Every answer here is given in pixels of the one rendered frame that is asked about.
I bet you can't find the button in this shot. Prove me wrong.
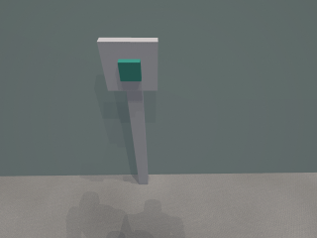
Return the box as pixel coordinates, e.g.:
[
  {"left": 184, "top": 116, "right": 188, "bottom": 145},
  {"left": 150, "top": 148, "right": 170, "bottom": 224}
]
[{"left": 117, "top": 59, "right": 142, "bottom": 81}]

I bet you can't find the panel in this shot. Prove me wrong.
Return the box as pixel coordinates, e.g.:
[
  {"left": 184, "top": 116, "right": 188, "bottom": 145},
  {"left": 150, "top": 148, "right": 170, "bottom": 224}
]
[{"left": 97, "top": 38, "right": 159, "bottom": 184}]

